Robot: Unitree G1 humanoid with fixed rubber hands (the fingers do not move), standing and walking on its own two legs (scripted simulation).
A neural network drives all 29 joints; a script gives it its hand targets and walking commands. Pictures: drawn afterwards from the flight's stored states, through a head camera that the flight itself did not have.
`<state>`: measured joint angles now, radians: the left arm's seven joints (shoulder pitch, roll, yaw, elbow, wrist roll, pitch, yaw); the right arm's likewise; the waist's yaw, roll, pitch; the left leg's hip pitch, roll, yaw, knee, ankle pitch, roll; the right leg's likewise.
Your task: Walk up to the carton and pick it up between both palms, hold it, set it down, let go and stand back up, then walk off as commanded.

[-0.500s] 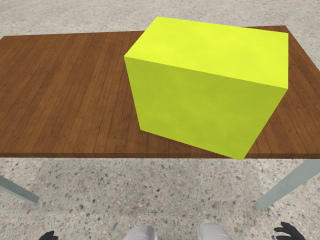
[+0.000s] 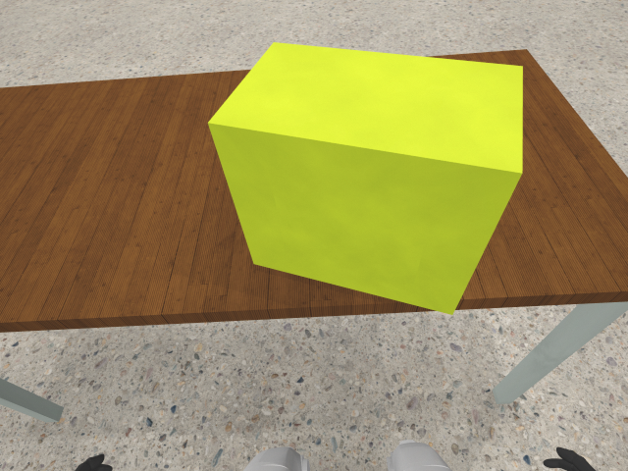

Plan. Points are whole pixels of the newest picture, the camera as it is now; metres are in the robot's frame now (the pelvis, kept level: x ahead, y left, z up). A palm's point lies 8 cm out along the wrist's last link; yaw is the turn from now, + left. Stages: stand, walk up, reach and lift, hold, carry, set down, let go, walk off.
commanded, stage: walk up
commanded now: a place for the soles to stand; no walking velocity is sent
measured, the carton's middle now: (365, 182) +0.46 -0.03 +0.11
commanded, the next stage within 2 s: none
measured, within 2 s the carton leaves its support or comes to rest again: neither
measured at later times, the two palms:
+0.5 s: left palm out of the picture +0.09 +0.32 -0.08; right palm out of the picture +0.11 -0.32 -0.09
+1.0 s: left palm out of the picture +0.08 +0.31 -0.06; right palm out of the picture +0.11 -0.34 -0.10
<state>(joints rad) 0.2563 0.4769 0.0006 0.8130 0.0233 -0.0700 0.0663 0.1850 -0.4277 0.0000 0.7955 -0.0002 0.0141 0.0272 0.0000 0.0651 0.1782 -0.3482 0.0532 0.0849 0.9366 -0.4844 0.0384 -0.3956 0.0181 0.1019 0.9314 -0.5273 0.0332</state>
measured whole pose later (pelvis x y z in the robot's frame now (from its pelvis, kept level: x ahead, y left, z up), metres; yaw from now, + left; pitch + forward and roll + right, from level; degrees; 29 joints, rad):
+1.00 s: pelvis -0.01 -0.03 +0.00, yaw -2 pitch -5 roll +0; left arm 0.27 0.48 0.00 0.82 0.02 -0.08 0.06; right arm 0.15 -0.44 0.00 0.80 0.00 0.02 0.03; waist 0.00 0.05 0.14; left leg -0.39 0.05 0.09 0.95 -0.57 0.04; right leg -0.39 -0.01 0.08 0.90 -0.42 0.03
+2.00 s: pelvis -0.01 -0.05 +0.00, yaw -3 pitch -6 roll +1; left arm 0.20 0.44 0.00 0.82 0.02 -0.04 0.02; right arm 0.17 -0.44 0.00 0.81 0.00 -0.03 0.00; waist 0.00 0.03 0.14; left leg -0.36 0.07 0.09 0.90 -0.44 0.01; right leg -0.40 0.01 0.07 0.91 -0.40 0.03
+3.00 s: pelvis -0.01 -0.05 +0.01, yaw -3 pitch -5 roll +0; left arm 0.07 0.36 0.05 0.52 0.07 0.33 0.01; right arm 0.13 -0.40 -0.04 0.86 -0.04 -0.28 0.02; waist 0.00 -0.02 0.15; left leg -0.36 0.07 0.09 0.86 -0.41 0.01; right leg -0.40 0.01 0.07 0.86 -0.38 0.02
